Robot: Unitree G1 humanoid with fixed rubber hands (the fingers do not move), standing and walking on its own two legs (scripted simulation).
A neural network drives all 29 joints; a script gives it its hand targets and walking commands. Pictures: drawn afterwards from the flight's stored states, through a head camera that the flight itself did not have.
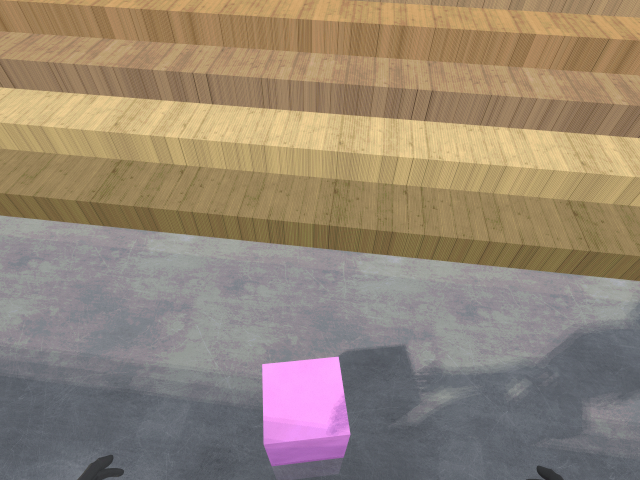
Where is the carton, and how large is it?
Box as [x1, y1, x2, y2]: [262, 357, 349, 465]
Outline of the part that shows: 338,357 262,364 263,438 264,446 271,465 343,457 349,437 349,428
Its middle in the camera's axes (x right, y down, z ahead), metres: -0.04 +0.47 +1.08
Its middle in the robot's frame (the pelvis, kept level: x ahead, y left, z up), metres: +0.39 +0.04 -0.66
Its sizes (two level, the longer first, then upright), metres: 0.210 0.200 0.250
